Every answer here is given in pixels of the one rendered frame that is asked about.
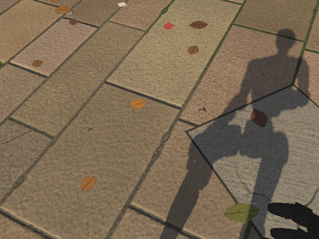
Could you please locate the right robot hand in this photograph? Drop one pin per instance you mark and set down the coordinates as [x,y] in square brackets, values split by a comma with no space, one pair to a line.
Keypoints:
[299,214]

